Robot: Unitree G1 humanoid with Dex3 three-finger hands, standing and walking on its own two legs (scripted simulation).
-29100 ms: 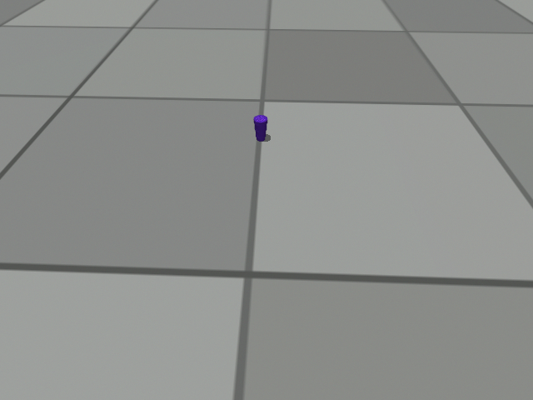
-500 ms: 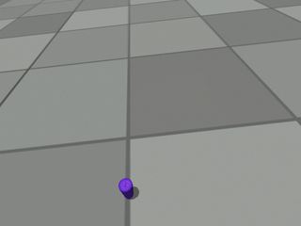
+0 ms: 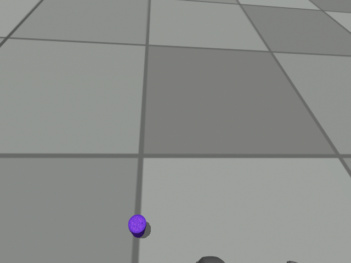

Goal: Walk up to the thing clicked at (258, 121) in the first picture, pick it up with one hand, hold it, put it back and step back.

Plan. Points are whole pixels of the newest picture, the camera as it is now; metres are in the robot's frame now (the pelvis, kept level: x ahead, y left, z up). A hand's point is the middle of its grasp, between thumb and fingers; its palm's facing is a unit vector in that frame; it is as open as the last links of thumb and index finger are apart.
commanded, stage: walk up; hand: left
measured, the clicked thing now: (137, 227) +0.39 +0.13 -0.69
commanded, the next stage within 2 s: none
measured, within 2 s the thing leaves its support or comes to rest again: neither
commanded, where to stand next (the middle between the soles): +0.06 -0.07 m, yaw -2 degrees
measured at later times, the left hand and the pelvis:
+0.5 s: hand out of the picture +0.12 +0.22 -0.15, palm faces -0.08 -0.93 -0.37, open 7.4 cm; pelvis +0.00 -0.03 -0.01, yaw -2 degrees
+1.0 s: hand out of the picture +0.09 +0.22 -0.14, palm faces -0.01 -0.94 -0.33, open 7.4 cm; pelvis +0.01 -0.04 +0.01, yaw -1 degrees
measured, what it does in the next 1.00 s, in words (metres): steps on the spot: right foot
